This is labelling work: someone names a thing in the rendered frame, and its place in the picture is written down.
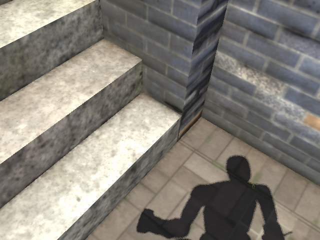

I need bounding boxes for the stairs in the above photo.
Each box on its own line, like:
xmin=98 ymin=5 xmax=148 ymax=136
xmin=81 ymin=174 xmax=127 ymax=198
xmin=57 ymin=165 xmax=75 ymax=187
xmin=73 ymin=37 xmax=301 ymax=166
xmin=0 ymin=0 xmax=182 ymax=240

